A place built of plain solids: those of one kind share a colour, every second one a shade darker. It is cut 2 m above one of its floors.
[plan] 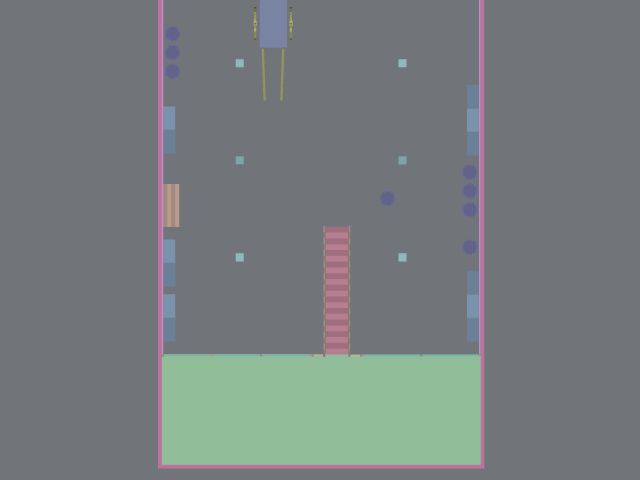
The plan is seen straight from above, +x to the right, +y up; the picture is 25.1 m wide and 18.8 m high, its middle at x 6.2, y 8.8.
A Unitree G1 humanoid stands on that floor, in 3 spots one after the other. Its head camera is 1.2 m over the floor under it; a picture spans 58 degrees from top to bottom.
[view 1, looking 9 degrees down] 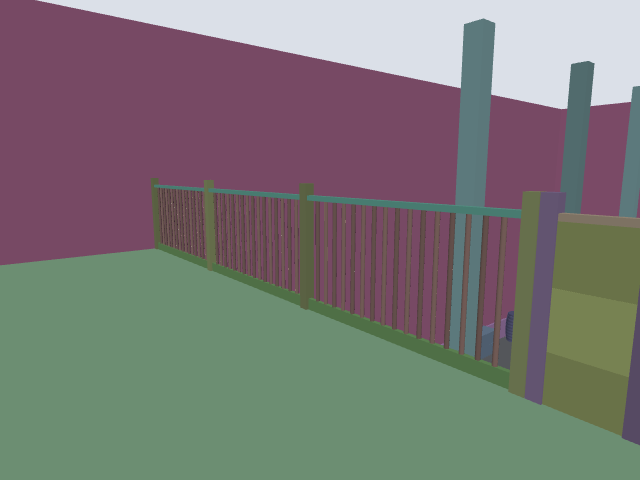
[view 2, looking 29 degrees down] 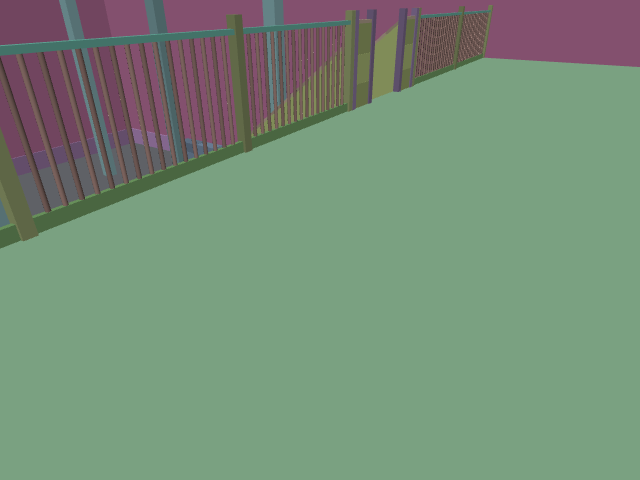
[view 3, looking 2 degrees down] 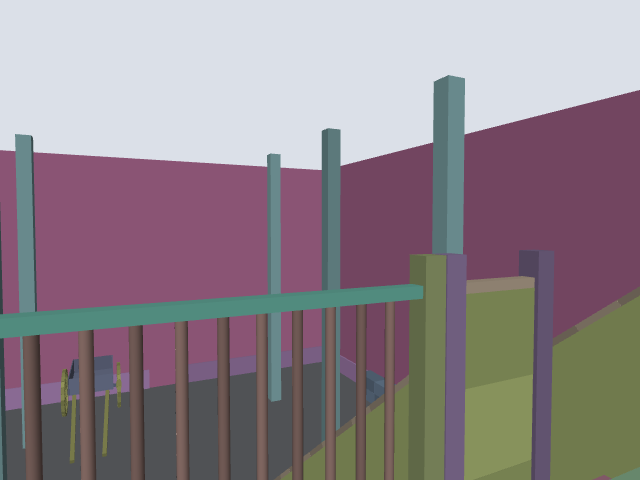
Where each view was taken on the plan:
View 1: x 6.86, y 2.02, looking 141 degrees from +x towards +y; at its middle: wall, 8.94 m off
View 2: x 1.00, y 1.66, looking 32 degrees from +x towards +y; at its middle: loft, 2.48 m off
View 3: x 4.86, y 3.12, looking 64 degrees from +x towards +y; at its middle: wall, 17.05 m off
